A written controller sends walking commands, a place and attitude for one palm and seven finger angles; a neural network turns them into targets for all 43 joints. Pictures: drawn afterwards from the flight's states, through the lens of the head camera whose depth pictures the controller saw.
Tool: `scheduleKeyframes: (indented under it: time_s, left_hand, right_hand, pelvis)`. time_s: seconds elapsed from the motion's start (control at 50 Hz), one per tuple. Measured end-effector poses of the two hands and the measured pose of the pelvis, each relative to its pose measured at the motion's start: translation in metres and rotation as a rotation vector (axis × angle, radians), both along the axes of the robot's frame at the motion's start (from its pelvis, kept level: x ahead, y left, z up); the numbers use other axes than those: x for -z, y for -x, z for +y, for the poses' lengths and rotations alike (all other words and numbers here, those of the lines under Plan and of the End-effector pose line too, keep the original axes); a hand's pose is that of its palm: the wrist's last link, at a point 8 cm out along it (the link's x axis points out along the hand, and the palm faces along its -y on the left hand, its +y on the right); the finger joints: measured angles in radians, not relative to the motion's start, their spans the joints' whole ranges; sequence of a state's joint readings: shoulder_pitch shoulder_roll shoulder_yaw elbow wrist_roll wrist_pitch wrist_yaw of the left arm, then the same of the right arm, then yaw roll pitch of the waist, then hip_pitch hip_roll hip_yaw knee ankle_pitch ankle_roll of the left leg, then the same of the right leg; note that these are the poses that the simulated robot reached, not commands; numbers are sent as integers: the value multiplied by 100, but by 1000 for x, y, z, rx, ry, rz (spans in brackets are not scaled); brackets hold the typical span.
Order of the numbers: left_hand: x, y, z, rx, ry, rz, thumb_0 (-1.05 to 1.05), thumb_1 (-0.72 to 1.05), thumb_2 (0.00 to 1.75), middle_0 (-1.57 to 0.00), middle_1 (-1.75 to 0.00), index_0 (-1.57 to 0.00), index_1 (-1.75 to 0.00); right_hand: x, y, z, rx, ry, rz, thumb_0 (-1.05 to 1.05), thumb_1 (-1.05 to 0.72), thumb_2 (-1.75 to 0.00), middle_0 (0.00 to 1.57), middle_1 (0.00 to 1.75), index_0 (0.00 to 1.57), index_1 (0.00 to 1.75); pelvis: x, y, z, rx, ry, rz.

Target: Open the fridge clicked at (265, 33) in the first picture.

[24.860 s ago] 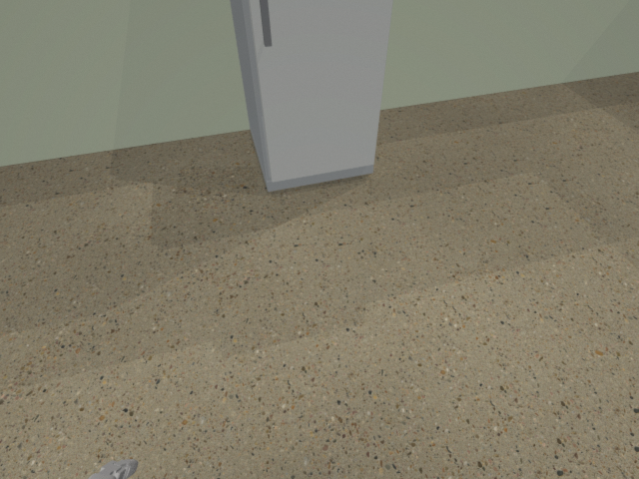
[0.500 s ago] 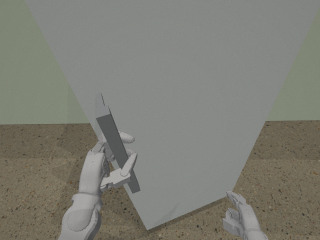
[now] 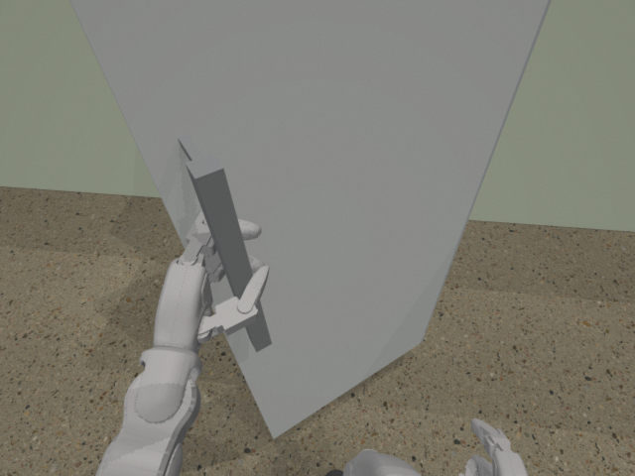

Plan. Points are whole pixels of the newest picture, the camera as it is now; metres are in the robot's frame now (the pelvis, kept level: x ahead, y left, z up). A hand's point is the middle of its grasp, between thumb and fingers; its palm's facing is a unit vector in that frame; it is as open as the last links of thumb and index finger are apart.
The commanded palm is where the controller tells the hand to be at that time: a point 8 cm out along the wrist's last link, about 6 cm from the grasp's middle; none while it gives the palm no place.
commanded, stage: walk backward, drawing the door open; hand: left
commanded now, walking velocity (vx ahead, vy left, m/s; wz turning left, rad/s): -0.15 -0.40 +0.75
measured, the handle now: (232, 264) +0.32 +0.09 +0.13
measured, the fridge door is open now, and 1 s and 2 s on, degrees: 39 62 57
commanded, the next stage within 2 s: stop walking and hold the door back in 0.60 s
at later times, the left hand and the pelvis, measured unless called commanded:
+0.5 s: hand (340, 367) +0.20 -0.02 +0.14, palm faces +0.32 -0.94 -0.14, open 7.1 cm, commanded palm +0.15 +0.01 +0.14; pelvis -0.03 -0.24 +0.01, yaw +27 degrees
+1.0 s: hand (424, 397) +0.16 -0.09 +0.14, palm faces +0.64 -0.75 -0.14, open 6.4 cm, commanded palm +0.13 -0.05 +0.13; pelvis -0.01 -0.40 +0.03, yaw +52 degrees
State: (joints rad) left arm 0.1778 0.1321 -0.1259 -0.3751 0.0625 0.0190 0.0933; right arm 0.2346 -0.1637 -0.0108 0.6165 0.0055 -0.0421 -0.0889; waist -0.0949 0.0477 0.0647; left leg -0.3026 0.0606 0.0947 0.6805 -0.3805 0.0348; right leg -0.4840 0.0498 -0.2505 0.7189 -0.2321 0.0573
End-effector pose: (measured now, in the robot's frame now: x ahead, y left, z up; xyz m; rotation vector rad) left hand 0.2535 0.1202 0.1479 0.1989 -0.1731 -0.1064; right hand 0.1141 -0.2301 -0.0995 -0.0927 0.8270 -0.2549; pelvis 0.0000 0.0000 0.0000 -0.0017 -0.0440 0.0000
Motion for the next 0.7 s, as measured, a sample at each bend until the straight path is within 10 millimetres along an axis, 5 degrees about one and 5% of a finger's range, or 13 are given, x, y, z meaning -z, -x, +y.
scheduleKeyframes:
  time_s: [0.08, 0.16, 0.24, 0.32, 0.4, 0.54, 0.62, 0.7]
  left_hand:
    - [0, 16, -11, -30, -16, -1, -6, 63, 70, -38, -132, -17, -130]
    - [-1, 36, -28, -92, 19, 30, -4, 63, 72, -36, -130, -19, -129]
    - [6, 53, -49, -188, 34, -64, -5, 60, 75, -38, -133, -19, -128]
    - [8, 69, -67, -253, 52, -88, -5, 60, 77, -42, -136, -21, -128]
    - [10, 80, -82, -277, 69, -113, -5, 59, 77, -44, -138, -22, -128]
    - [6, 101, -110, -465, 51, -61, -4, 60, 78, -45, -137, -21, -131]
    - [5, 116, -136, -612, 26, -70, -4, 61, 79, -43, -134, -19, -132]
    - [5, 129, -160, -720, 32, -77, -4, 61, 79, -43, -135, -21, -132]
  right_hand:
    - [0, 16, -11, -116, -22, 62, 1, -90, -90, 20, 30, 20, 30]
    - [-10, 8, -44, -262, 14, 110, 0, -92, -90, 21, 30, 20, 30]
    - [-3, -23, -86, -372, 37, 78, 0, -92, -90, 21, 30, 20, 30]
    - [3, -61, -116, -410, 95, 47, 1, -91, -90, 21, 30, 20, 30]
    - [-6, -99, -122, -469, 121, -72, 1, -91, -90, 20, 30, 20, 30]
    - [-28, -126, -124, -702, 34, -88, 1, -91, -90, 20, 30, 20, 30]
    - [-15, -149, -135, -822, 0, -68, 1, -90, -90, 20, 30, 20, 30]
    - [-4, -175, -149, -875, 35, -68, 1, -90, -90, 21, 30, 20, 30]
  pelvis:
    - [-8, 25, -34, -124, 33, -7]
    - [-21, 38, -75, -205, 92, 49]
    - [-2, 40, -131, -262, 37, 100]
    - [4, 40, -159, -381, 48, 39]
    - [12, 33, -177, -379, 41, 29]
    - [-13, 29, -261, -519, 65, -27]
    - [0, 2, -308, -677, 38, 4]
    - [5, -4, -336, -731, 19, -19]
